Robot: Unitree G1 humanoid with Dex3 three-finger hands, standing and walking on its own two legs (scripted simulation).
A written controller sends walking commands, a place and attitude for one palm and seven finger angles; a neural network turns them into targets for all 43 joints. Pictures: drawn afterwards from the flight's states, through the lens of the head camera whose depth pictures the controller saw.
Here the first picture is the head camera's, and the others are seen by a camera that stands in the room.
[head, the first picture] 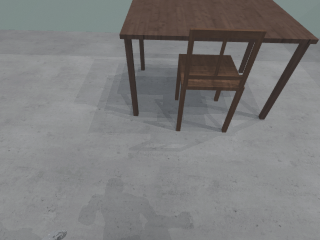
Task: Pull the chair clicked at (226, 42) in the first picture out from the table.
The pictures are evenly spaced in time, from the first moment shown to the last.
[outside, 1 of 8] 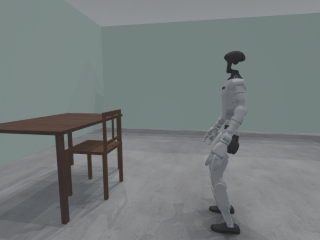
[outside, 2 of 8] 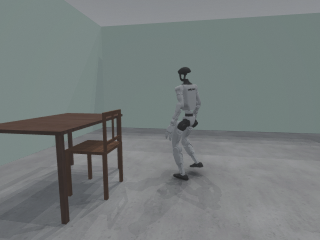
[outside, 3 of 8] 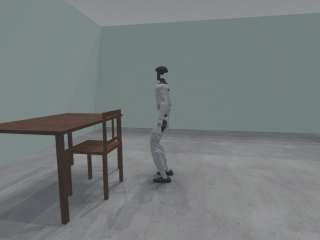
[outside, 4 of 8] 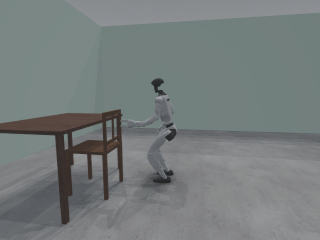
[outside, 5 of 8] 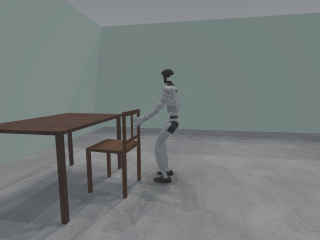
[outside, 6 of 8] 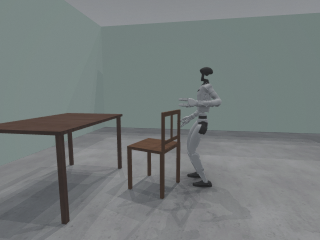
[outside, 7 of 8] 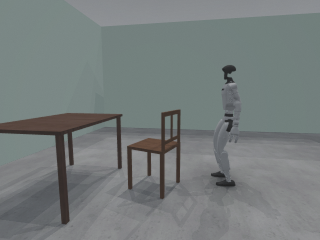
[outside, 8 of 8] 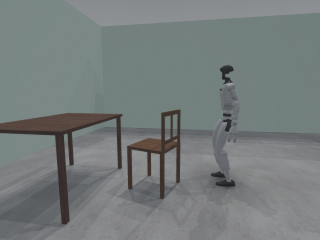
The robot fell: no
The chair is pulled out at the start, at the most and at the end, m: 0.00 0.59 0.59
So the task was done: yes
